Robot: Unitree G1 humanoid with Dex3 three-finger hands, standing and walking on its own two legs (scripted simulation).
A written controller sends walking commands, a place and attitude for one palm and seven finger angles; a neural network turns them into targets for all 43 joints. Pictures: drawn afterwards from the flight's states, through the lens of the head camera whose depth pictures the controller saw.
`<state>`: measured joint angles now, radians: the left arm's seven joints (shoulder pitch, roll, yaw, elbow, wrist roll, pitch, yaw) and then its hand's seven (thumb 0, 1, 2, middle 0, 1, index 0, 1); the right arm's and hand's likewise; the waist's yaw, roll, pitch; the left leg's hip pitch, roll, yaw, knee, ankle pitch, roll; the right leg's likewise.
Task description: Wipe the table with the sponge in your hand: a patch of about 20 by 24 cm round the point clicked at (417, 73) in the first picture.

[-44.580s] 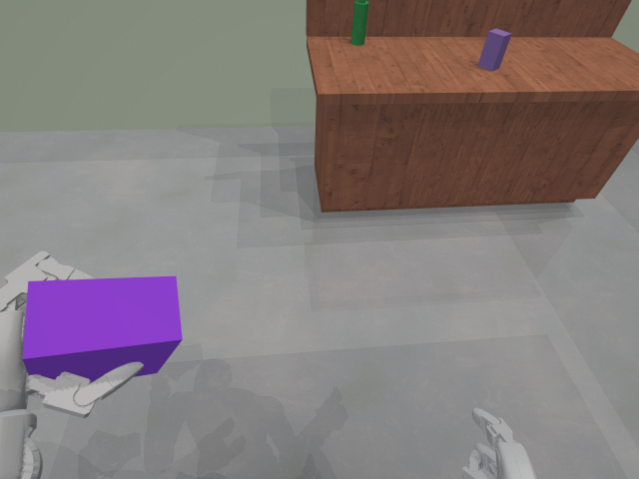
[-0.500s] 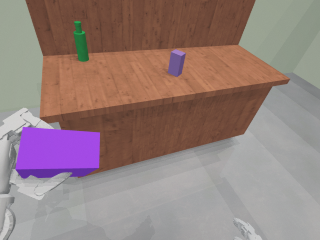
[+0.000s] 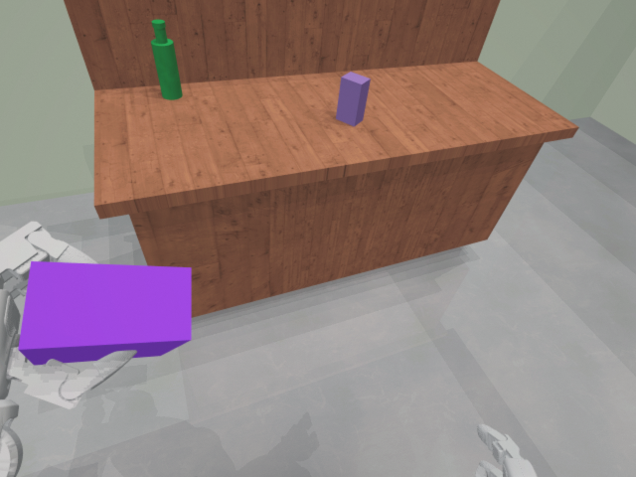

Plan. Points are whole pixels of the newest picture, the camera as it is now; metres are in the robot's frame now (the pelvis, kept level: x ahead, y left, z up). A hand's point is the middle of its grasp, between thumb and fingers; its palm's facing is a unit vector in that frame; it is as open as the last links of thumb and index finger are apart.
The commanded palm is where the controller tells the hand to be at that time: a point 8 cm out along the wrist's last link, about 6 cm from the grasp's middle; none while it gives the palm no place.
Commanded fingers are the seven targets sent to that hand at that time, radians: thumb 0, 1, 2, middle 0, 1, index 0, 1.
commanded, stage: stop stepping back and stand still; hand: left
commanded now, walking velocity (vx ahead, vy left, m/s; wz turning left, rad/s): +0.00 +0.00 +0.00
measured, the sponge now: (131, 317) +0.22 +0.20 +0.16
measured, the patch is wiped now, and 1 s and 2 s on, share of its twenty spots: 1.00 1.00 1.00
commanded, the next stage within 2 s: stand and wait in 0.88 s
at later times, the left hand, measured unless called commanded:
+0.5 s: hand (42, 311) +0.21 +0.26 +0.18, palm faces +0.43 -0.83 -0.37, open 10.0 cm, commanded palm +0.16 +0.29 +0.21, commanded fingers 0.00 0.10 1.30 -1.20 -1.60 -1.20 -1.60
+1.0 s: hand (49, 291) +0.23 +0.26 +0.18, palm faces +0.40 -0.85 -0.34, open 10.0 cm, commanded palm +0.18 +0.30 +0.21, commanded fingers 0.00 0.10 1.30 -1.20 -1.60 -1.20 -1.60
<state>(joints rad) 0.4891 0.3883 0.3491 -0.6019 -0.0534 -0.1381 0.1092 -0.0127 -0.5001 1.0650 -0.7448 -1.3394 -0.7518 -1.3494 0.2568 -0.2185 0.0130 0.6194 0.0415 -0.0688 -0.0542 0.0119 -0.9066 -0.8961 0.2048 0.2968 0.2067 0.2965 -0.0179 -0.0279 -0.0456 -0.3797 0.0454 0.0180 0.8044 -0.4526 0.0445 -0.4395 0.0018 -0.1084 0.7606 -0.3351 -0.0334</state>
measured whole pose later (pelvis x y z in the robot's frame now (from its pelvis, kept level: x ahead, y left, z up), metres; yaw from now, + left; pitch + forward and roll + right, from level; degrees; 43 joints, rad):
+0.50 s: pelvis +0.01 +0.00 +0.03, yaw +1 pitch -1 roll +0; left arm 0.49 0.36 0.33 -0.46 -0.05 -0.13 0.16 -0.01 -0.50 1.06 -0.74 -1.34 -0.75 -1.35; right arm 0.21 -0.20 0.02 0.62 0.02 -0.10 -0.07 0.01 -0.91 -0.90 0.20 0.30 0.21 0.30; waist 0.02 -0.01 0.00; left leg -0.23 -0.01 0.02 0.53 -0.29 0.02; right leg -0.27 0.01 -0.05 0.50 -0.21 -0.01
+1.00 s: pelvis +0.02 +0.02 +0.03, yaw +0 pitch -1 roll -1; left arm 0.48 0.35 0.30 -0.47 -0.06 -0.12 0.15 -0.01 -0.50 1.06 -0.74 -1.34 -0.75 -1.35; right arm 0.18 -0.20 0.03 0.59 0.02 -0.06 -0.06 0.01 -0.91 -0.90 0.20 0.30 0.21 0.30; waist 0.02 -0.01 0.00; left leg -0.18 -0.01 0.03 0.48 -0.29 0.04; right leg -0.22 0.00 -0.03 0.43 -0.19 0.00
